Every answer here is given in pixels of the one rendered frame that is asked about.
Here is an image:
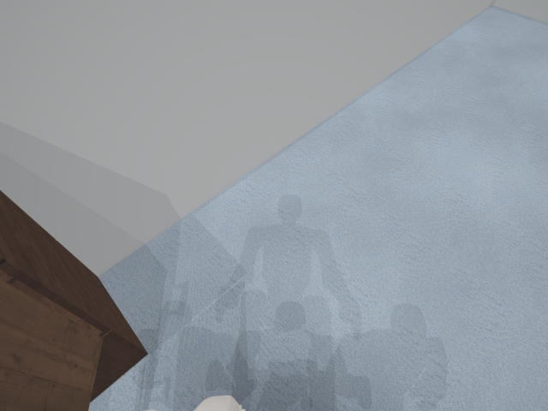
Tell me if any cupboard door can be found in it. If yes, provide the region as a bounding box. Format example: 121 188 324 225
0 279 104 411

